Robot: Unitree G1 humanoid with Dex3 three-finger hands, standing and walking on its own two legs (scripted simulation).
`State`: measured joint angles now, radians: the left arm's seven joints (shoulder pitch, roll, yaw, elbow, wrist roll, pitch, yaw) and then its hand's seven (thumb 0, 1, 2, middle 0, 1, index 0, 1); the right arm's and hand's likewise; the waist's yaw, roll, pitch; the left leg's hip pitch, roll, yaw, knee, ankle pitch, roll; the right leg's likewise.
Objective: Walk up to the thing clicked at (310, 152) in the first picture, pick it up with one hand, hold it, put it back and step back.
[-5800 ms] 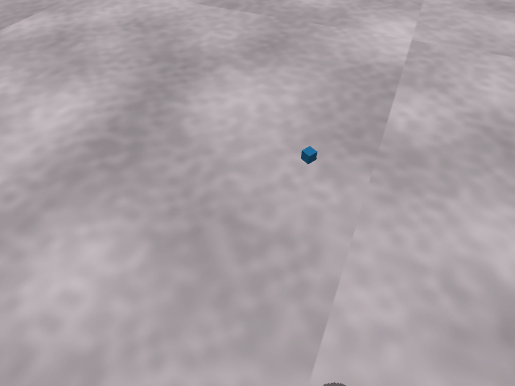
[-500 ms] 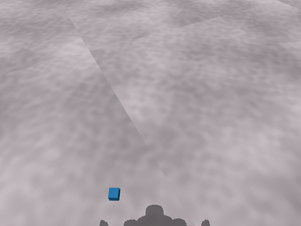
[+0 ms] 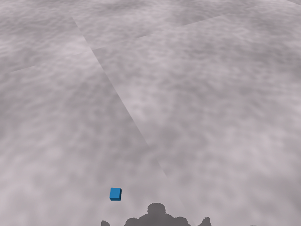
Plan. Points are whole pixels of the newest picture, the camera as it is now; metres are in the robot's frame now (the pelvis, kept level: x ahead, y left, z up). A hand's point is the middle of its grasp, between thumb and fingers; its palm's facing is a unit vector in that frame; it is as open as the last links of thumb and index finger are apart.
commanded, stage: stand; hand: left
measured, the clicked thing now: (115, 194) +0.43 +0.25 -0.75
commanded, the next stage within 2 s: none
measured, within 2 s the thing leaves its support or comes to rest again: neither
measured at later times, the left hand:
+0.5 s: hand out of the picture +0.07 +0.24 -0.16, palm faces -0.03 -0.94 -0.34, open 7.3 cm
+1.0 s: hand out of the picture +0.07 +0.24 -0.16, palm faces -0.03 -0.94 -0.34, open 7.3 cm
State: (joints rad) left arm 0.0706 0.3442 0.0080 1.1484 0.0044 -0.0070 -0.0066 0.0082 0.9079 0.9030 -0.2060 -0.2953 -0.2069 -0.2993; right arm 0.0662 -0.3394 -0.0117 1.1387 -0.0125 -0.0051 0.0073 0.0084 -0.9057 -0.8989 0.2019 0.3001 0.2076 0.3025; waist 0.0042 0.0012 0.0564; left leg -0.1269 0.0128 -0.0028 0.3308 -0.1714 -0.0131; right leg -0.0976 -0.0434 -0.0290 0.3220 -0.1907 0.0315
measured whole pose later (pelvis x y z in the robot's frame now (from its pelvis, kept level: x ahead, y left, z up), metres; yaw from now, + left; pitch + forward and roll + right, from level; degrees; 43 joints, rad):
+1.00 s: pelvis -0.01 -0.02 +0.00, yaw +0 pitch -2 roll +0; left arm 0.11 0.35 0.00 1.13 0.00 0.00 -0.01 0.01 0.91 0.90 -0.21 -0.30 -0.21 -0.30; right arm 0.11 -0.35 0.00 1.14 -0.01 -0.01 0.01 0.01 -0.91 -0.90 0.20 0.30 0.21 0.30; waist 0.00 0.00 0.06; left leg -0.12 0.04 0.00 0.32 -0.16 -0.04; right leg -0.10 -0.02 -0.03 0.33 -0.18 0.01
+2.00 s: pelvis +0.01 -0.01 +0.00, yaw -1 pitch -2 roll +0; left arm 0.11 0.36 0.00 1.12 0.00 0.00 -0.01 0.01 0.91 0.90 -0.21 -0.30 -0.21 -0.30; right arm 0.10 -0.35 0.00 1.13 -0.01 0.00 0.01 0.01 -0.91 -0.90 0.20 0.30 0.21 0.30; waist 0.00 0.00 0.06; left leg -0.11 0.03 0.01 0.31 -0.17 -0.03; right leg -0.09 -0.02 -0.02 0.31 -0.19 0.02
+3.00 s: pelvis +0.01 -0.01 +0.00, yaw -1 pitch -2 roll +0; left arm 0.12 0.36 -0.01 1.12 0.01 0.00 -0.01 0.01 0.91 0.90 -0.21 -0.30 -0.21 -0.30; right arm 0.11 -0.35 0.00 1.12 -0.01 0.00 0.01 0.01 -0.91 -0.90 0.20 0.30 0.21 0.30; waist 0.00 0.00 0.06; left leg -0.11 0.03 0.01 0.32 -0.18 -0.03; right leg -0.09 -0.03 -0.02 0.32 -0.19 0.02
